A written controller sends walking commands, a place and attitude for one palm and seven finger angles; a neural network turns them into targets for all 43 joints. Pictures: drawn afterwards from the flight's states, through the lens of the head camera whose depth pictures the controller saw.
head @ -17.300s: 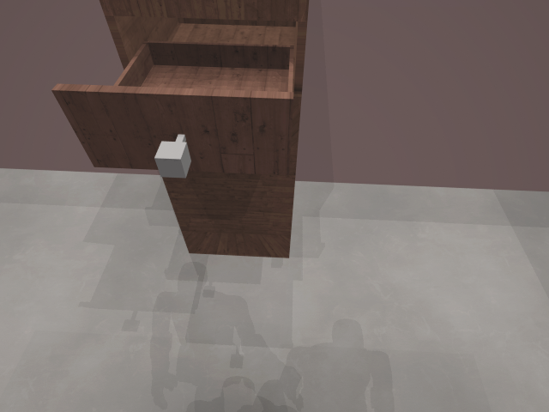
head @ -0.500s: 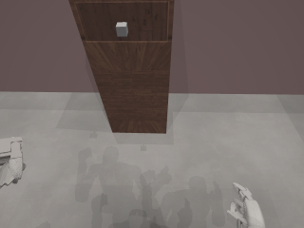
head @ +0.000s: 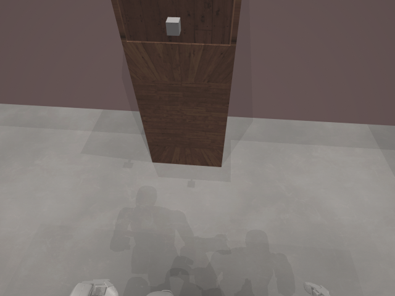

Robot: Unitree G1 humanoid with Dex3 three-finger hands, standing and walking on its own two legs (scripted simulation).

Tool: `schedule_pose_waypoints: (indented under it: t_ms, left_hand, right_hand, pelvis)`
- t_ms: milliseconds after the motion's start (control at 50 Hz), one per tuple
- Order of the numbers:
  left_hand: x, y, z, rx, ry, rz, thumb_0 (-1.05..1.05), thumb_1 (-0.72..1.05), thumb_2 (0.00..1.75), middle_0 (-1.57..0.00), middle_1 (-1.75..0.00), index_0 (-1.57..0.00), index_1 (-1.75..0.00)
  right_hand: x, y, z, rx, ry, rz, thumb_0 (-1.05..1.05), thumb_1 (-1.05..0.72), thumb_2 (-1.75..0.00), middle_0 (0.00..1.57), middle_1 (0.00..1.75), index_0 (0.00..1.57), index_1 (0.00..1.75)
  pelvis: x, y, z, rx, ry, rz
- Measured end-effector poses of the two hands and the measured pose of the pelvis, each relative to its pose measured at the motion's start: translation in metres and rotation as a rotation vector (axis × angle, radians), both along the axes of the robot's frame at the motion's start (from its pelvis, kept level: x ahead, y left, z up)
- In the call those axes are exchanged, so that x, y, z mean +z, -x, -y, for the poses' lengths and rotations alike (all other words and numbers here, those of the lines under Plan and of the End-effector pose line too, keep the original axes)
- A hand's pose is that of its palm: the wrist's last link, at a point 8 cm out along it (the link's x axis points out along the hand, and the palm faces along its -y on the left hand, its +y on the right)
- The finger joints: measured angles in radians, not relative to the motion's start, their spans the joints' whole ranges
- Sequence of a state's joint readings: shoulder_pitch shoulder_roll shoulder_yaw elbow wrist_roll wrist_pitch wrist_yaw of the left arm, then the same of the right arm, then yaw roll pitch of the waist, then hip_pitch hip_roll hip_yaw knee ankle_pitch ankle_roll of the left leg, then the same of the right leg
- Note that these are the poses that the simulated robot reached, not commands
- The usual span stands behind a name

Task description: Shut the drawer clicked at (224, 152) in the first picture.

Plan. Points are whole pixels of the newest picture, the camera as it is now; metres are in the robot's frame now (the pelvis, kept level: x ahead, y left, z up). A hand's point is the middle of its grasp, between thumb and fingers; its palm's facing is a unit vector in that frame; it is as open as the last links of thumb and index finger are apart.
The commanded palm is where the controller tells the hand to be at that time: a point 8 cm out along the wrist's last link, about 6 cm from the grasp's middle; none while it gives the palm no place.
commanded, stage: let the arm hang, fingers relaxed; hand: left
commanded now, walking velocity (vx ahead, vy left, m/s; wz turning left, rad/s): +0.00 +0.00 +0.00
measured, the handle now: (174, 23) +0.91 +0.10 +0.12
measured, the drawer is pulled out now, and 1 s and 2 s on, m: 0.00 0.00 0.00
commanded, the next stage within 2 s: look to check the result in 0.84 s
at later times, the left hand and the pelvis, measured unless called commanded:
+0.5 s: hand out of the picture -0.02 +0.21 -0.14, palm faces +0.03 -0.96 -0.27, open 6.9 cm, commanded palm none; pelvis +0.00 +0.01 +0.02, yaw +1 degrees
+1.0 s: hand out of the picture +0.06 +0.19 -0.15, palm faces +0.01 -0.97 -0.23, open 7.4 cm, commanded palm none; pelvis +0.02 +0.00 +0.03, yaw +0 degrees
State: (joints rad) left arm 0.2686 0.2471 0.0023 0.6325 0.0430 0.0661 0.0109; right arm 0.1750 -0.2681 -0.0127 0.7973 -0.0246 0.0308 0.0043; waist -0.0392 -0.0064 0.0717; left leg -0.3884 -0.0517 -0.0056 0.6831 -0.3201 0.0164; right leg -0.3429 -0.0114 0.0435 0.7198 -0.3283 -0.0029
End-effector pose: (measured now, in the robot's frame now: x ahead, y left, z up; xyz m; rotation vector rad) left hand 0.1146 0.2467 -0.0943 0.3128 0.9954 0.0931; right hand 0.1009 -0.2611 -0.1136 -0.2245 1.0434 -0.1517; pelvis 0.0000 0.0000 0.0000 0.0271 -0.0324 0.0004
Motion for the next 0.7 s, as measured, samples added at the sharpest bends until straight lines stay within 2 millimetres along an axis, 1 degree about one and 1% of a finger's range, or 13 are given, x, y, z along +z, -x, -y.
schedule_pose_waypoints:
  t_ms: [20,40,60,100,160,200,260,300,340,400,460,580,700]
  left_hand:
    - [-0.012,0.018,0.008,0.013,0.035,-0.07,0.01,0.91,0.9,-1.14,-1.33,-1.13,-1.33]
    - [-0.021,0.035,0.012,0.029,0.042,-0.127,0.01,0.91,0.89,-1.1,-1.31,-1.09,-1.29]
    - [-0.028,0.05,0.01,0.057,0.049,-0.174,0.01,0.91,0.89,-1.06,-1.28,-1.06,-1.25]
    - [-0.036,0.072,0.002,0.128,0.065,-0.228,0.01,0.9,0.89,-0.98,-1.21,-0.98,-1.19]
    - [-0.039,0.1,-0.008,0.168,0.073,-0.31,0.01,0.9,0.89,-0.87,-1.08,-0.87,-1.07]
    - [-0.034,0.115,-0.013,0.19,0.069,-0.354,0.01,0.91,0.89,-0.8,-0.99,-0.79,-0.98]
    - [-0.027,0.135,-0.019,0.213,0.052,-0.405,0.01,0.91,0.89,-0.68,-0.86,-0.67,-0.85]
    - [-0.023,0.145,-0.021,0.225,0.04,-0.433,0.01,0.91,0.89,-0.6,-0.77,-0.6,-0.76]
    - [-0.02,0.151,-0.02,0.232,0.031,-0.452,0.01,0.91,0.9,-0.53,-0.68,-0.52,-0.67]
    - [-0.016,0.153,-0.017,0.236,0.024,-0.457,0.01,0.91,0.9,-0.41,-0.55,-0.41,-0.55]
    - [-0.016,0.146,-0.012,0.232,0.024,-0.442,0.0,0.91,0.9,-0.33,-0.45,-0.32,-0.45]
    - [-0.02,0.12,0.003,0.205,0.051,-0.384,0.0,0.91,0.9,-0.24,-0.35,-0.23,-0.35]
    - [-0.025,0.09,0.019,0.171,0.092,-0.339,0.0,0.91,0.9,-0.21,-0.32,-0.2,-0.31]
  right_hand:
    - [0.0,0.011,0.0,-0.011,0.005,-0.038,0.01,-0.9,-0.89,0.2,0.3,0.21,0.3]
    - [-0.001,0.022,-0.001,-0.021,0.01,-0.078,0.01,-0.9,-0.89,0.2,0.3,0.21,0.3]
    - [-0.002,0.034,-0.002,-0.031,0.017,-0.119,0.01,-0.9,-0.89,0.2,0.3,0.2,0.3]
    - [-0.002,0.059,-0.007,-0.042,0.026,-0.202,0.01,-0.9,-0.89,0.19,0.3,0.2,0.3]
    - [-0.001,0.092,-0.019,-0.047,0.021,-0.315,0.01,-0.9,-0.89,0.19,0.3,0.2,0.3]
    - [0.0,0.107,-0.029,-0.049,0.005,-0.373,0.01,-0.9,-0.89,0.19,0.3,0.2,0.3]
    - [-0.002,0.118,-0.039,-0.055,-0.025,-0.414,0.01,-0.9,-0.89,0.2,0.3,0.2,0.3]
    - [-0.004,0.119,-0.045,-0.062,-0.045,-0.416,0.01,-0.9,-0.89,0.2,0.3,0.2,0.3]
    - [-0.008,0.116,-0.049,-0.066,-0.064,-0.402,0.01,-0.9,-0.89,0.2,0.3,0.21,0.3]
    - [-0.012,0.105,-0.052,-0.068,-0.088,-0.365,0.01,-0.9,-0.89,0.2,0.3,0.21,0.3]
    - [-0.015,0.092,-0.052,-0.066,-0.102,-0.324,0.01,-0.9,-0.89,0.2,0.3,0.21,0.3]
    - [-0.014,0.078,-0.041,-0.073,-0.086,-0.286,0.01,-0.91,-0.89,0.2,0.3,0.21,0.3]
    - [-0.009,0.08,-0.033,-0.089,-0.064,-0.3,0.01,-0.91,-0.89,0.2,0.3,0.2,0.3]
  pelvis:
    - [0.001,0.0,-0.001,0.01,0.01,0.001]
    - [0.002,0.0,-0.001,0.015,0.021,0.002]
    - [0.003,0.0,-0.002,0.018,0.03,0.003]
    - [0.004,0.001,-0.004,0.021,0.043,0.006]
    - [0.01,0.002,-0.008,0.025,0.055,0.001]
    - [0.015,0.002,-0.01,0.026,0.057,-0.011]
    - [0.019,0.003,-0.012,0.023,0.048,-0.02]
    - [0.021,0.002,-0.012,0.022,0.041,-0.019]
    - [0.021,0.001,-0.012,0.02,0.037,-0.014]
    - [0.022,-0.001,-0.011,0.017,0.034,-0.007]
    - [0.023,-0.002,-0.01,0.014,0.031,-0.002]
    - [0.023,-0.006,-0.006,0.008,0.028,0.002]
    - [0.024,-0.011,-0.002,0.004,0.028,-0.002]
